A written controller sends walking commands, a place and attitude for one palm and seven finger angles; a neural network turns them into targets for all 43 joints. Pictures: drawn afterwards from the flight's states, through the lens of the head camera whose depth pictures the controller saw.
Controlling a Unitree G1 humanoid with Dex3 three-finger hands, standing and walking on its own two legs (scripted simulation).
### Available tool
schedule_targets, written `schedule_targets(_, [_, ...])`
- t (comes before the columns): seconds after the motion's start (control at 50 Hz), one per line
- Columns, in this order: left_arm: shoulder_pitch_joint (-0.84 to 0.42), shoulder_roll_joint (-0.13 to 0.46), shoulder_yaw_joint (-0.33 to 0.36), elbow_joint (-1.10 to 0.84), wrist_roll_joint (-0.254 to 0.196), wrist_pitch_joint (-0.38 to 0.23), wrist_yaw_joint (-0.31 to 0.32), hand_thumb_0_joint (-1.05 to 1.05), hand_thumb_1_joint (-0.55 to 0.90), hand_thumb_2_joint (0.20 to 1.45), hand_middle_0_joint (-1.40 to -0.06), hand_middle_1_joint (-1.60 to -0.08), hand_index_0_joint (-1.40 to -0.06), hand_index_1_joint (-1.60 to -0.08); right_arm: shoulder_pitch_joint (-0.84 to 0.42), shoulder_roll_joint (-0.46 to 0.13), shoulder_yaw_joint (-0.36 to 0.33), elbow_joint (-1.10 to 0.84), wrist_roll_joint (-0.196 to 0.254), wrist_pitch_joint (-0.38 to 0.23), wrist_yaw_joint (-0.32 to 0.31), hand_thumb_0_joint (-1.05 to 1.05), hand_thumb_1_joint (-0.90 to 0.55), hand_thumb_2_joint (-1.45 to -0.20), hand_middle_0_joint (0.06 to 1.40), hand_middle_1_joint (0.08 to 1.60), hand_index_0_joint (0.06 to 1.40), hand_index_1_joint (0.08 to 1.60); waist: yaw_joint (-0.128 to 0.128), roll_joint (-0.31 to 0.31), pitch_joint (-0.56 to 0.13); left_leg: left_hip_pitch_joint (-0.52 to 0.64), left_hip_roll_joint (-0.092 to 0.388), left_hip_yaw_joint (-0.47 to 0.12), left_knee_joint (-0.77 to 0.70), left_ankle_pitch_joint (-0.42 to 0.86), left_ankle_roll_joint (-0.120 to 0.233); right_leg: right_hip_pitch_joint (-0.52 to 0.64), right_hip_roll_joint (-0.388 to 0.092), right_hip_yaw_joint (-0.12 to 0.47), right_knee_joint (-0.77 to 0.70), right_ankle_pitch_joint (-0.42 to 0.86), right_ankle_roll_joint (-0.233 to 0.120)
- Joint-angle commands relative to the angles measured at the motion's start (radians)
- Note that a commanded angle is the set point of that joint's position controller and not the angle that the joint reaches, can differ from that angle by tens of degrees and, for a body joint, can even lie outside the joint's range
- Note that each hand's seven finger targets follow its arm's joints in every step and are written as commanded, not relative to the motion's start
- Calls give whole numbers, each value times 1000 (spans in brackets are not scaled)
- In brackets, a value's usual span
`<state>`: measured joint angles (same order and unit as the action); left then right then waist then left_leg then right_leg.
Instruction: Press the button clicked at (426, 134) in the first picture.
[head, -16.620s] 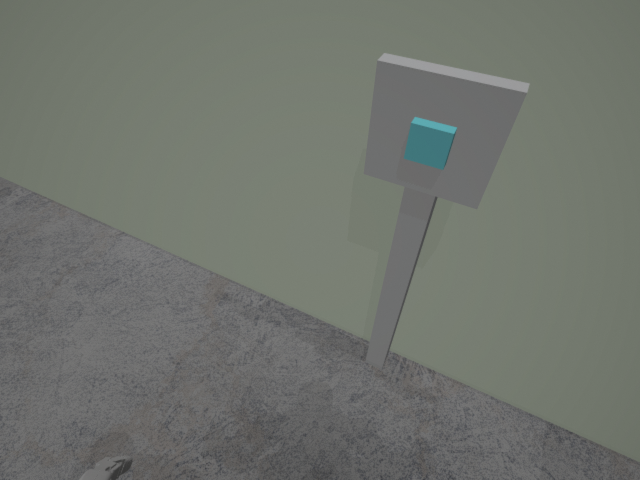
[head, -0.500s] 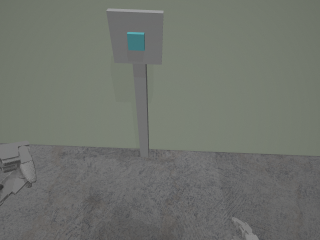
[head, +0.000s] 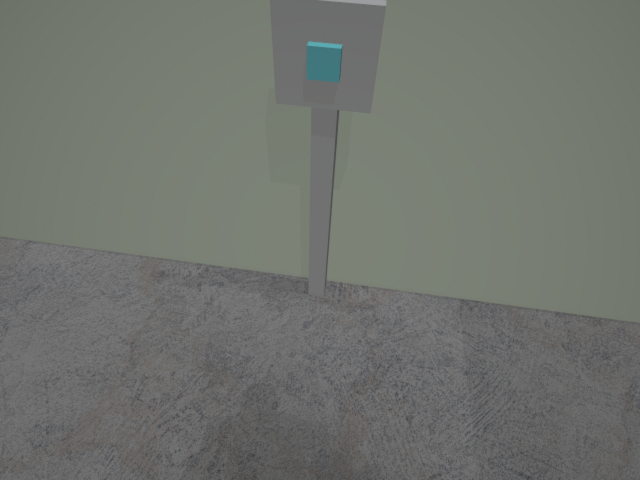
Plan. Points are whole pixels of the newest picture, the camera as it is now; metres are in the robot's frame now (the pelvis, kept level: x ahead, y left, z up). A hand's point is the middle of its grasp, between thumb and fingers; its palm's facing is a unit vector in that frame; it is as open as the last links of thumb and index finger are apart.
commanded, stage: let the arm hang, fingers relaxed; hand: left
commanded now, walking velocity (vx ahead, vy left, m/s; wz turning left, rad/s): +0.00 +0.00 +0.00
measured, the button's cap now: (324, 61) +0.82 +0.05 +0.14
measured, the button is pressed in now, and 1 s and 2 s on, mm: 0 0 0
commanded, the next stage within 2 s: stand and wait in 0.72 s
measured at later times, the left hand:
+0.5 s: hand out of the picture +0.03 +0.20 -0.16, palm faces +0.02 -0.97 -0.22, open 7.3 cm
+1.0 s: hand out of the picture +0.04 +0.20 -0.16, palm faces +0.01 -0.97 -0.25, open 7.4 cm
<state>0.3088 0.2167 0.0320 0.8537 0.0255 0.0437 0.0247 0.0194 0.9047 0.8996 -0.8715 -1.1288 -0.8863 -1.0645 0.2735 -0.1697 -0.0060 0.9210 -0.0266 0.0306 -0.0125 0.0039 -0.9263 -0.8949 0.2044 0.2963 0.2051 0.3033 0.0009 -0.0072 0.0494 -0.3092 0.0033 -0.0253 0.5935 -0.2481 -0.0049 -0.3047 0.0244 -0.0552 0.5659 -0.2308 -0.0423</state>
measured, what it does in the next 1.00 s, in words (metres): stands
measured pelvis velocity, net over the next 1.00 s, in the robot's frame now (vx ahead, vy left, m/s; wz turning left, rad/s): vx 0.02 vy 0.01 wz -0.02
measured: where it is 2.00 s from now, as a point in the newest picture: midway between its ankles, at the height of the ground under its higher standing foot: outside the picture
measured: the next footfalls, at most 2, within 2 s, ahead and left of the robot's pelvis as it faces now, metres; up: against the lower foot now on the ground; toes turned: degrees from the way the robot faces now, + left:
none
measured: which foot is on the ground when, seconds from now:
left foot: down 0.00-1.00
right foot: down 0.00-1.00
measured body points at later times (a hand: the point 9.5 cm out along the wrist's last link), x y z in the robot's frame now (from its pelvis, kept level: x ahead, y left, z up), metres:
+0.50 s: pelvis +0.01 +0.02 +0.01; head +0.01 +0.01 +0.46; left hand +0.03 +0.25 -0.14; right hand +0.00 -0.20 -0.15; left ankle +0.04 +0.12 -0.73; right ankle +0.05 -0.10 -0.73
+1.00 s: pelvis +0.02 +0.01 +0.02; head +0.03 +0.00 +0.46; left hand +0.04 +0.25 -0.14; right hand +0.02 -0.23 -0.15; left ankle +0.04 +0.12 -0.73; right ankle +0.05 -0.10 -0.73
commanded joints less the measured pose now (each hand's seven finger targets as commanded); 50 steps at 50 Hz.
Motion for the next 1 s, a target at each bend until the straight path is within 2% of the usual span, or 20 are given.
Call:
schedule_targets(0.0, [-15, 112, 23, 12, -8, -39, -5, 0, 900, 900, -567, -700, -567, -700, 17, -113, -24, -20, -5, -23, -4, 0, -900, -900, 200, 300, 200, 300, 1, 70, -20, -41, 84, -111, -246, -164, 54, 61, -92, 145, -218, -163, -16])
schedule_targets(0.04, [-8, 111, 21, 59, -10, -44, -6, 0, 900, 900, -493, -620, -493, -620, 35, -119, -26, 10, -1, -27, -6, 0, -900, -900, 200, 300, 200, 300, 2, 19, -39, -13, 80, -95, -245, -126, 53, 83, -101, 149, -238, -143, -18])
schedule_targets(0.06, [-13, 118, 20, 76, -10, -47, -5, 0, 900, 900, -457, -580, -457, -580, 40, -129, -30, 20, 2, -29, -7, 0, -900, -900, 200, 300, 200, 300, 0, 15, -38, 5, 79, -91, -246, -97, 52, 81, -103, 150, -240, -129, -22])
schedule_targets(0.1, [-15, 115, 18, 112, -12, -49, -4, 0, 900, 900, -383, -500, -383, -500, 53, -120, -25, 50, 2, -32, -9, 0, -900, -900, 200, 300, 200, 300, -1, 30, -34, 21, 82, -87, -259, -83, 50, 83, -111, 145, -249, -118, -22])
schedule_targets(0.18, [-13, 111, 15, 171, -13, -52, -1, 0, 900, 900, -237, -340, -237, -340, 67, -117, -24, 93, 6, -34, -12, 0, -900, -900, 200, 300, 200, 300, -2, 13, -5, 38, 89, -87, -279, -53, 50, 78, -112, 134, -250, -88, -22])
schedule_targets(0.2, [-11, 110, 14, 183, -13, -51, -1, 0, 900, 900, -200, -300, -200, -300, 70, -117, -23, 104, 6, -34, -13, 0, -900, -900, 200, 300, 200, 300, -1, 33, -1, 38, 90, -85, -285, -62, 49, 79, -113, 130, -250, -89, -20])
schedule_targets(0.28, [-13, 104, 11, 220, -12, -51, 3, 0, 900, 900, -200, -300, -200, -300, 79, -104, -22, 133, 7, -32, -14, 0, -900, -900, 200, 300, 200, 300, -1, 8, 34, 36, 86, -80, -291, -58, 47, 72, -116, 129, -257, -94, -18])
schedule_targets(0.36, [-12, 92, 11, 239, -10, -46, 5, 0, 900, 900, -200, -300, -200, -300, 80, -97, -22, 148, 6, -29, -16, 0, -900, -900, 200, 300, 200, 300, 0, 43, 64, 17, 89, -86, -310, -104, 47, 58, -109, 128, -254, -111, -13])
schedule_targets(0.4, [-16, 82, 12, 243, -9, -44, 5, 0, 900, 900, -200, -300, -200, -300, 83, -89, -21, 153, 3, -28, -16, 0, -900, -900, 200, 300, 200, 300, 0, 33, 71, 0, 90, -97, -325, -135, 47, 59, -106, 127, -248, -120, -10])
schedule_targets(0.48, [-18, 84, 14, 246, -9, -50, 5, 0, 900, 900, -200, -300, -200, -300, 79, -88, -24, 155, 6, -34, -16, 0, -900, -900, 200, 300, 200, 300, 1, 27, 37, 24, 87, -86, -310, -80, 47, 83, -113, 128, -245, -73, -10])
schedule_targets(0.52, [-24, 81, 15, 248, -10, -55, 6, 0, 900, 900, -200, -300, -200, -300, 78, -87, -24, 158, 6, -37, -17, 0, -900, -900, 200, 300, 200, 300, -1, 1, 18, 47, 82, -74, -296, -34, 45, 91, -119, 133, -250, -57, -12])
schedule_targets(0.56, [-30, 84, 15, 246, -10, -57, 7, 0, 900, 900, -200, -300, -200, -300, 76, -91, -26, 160, 9, -38, -17, 0, -900, -900, 200, 300, 200, 300, -4, 5, 20, 63, 85, -70, -290, -3, 44, 84, -118, 130, -248, -40, -13])
schedule_targets(0.62, [-39, 77, 15, 250, -11, -58, 7, 0, 900, 900, -200, -300, -200, -300, 67, -87, -24, 166, 7, -38, -19, 0, -900, -900, 200, 300, 200, 300, -5, 32, 33, 66, 87, -69, -297, -3, 41, 79, -117, 132, -249, -29, -12])
schedule_targets(0.66, [-41, 89, 18, 251, -10, -60, 8, 0, 900, 900, -200, -300, -200, -300, 65, -96, -28, 165, 9, -39, -19, 0, -900, -900, 200, 300, 200, 300, -3, 11, 29, 70, 89, -68, -291, 18, 42, 89, -117, 128, -249, -15, -12])
schedule_targets(0.78, [-56, 102, 20, 253, -10, -61, 6, 0, 900, 900, -200, -300, -200, -300, 49, -105, -31, 171, 7, -36, -18, 0, -900, -900, 200, 300, 200, 300, -9, 6, 38, 89, 80, -56, -284, -1, 40, 70, -123, 147, -277, -68, -16])
schedule_targets(0.86, [-68, 121, 24, 249, -11, -65, 6, 0, 900, 900, -200, -300, -200, -300, 37, -132, -35, 170, 9, -40, -19, 0, -900, -900, 200, 300, 200, 300, -8, 19, 13, 109, 85, -55, -278, 31, 40, 88, -124, 150, -275, -43, -20])
schedule_targets(0.92, [-80, 132, 26, 252, -12, -67, 4, 0, 900, 900, -200, -300, -200, -300, 24, -140, -34, 172, 8, -43, -19, 0, -900, -900, 200, 300, 200, 300, -7, 7, -5, 116, 89, -57, -280, 54, 40, 112, -127, 148, -277, -20, -21])
schedule_targets(0.98, [-92, 141, 25, 252, -12, -67, 3, 0, 900, 900, -200, -300, -200, -300, 7, -153, -36, 173, 7, -40, -18, 0, -900, -900, 200, 300, 200, 300, -9, 8, 19, 120, 89, -55, -280, 47, 39, 95, -129, 154, -289, -36, -22])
